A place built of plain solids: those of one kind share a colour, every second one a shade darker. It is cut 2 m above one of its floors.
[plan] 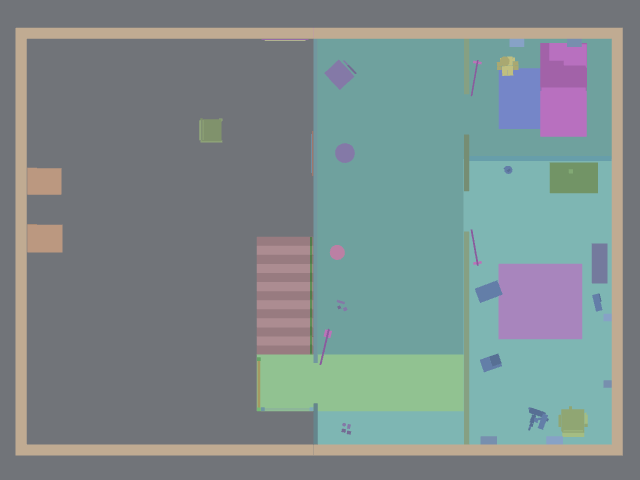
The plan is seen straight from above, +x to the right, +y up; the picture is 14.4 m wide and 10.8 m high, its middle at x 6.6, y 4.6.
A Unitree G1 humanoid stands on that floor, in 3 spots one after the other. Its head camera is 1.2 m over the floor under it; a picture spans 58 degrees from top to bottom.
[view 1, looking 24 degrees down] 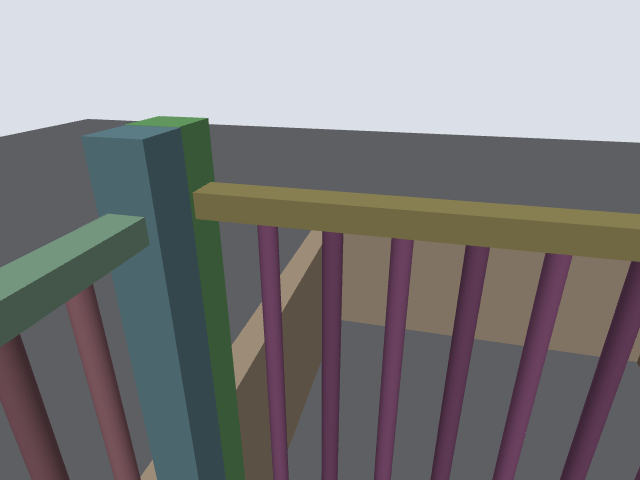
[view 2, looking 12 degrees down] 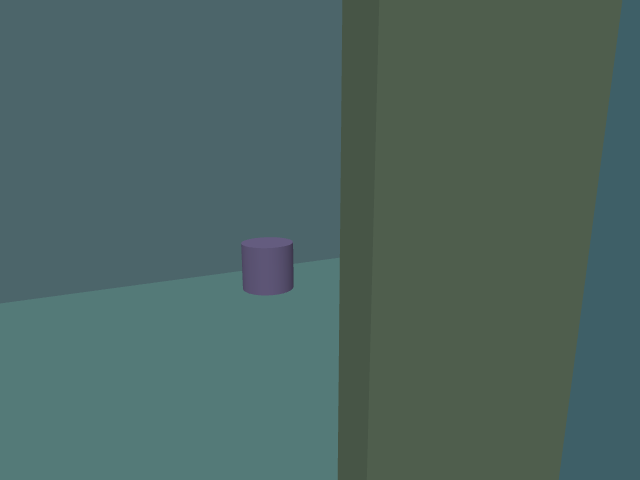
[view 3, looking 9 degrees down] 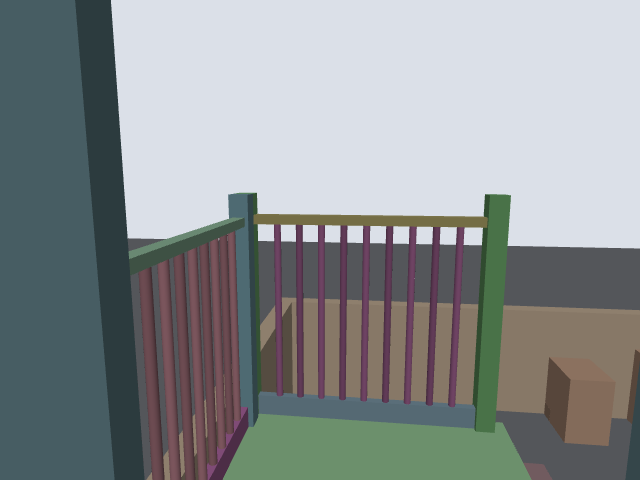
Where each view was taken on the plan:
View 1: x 5.81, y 1.17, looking -166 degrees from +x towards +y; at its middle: wall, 5.55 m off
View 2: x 10.60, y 5.24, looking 152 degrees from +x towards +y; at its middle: stair_wall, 4.69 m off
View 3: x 7.20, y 1.38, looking -173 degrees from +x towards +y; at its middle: headland_side_guard_bal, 2.00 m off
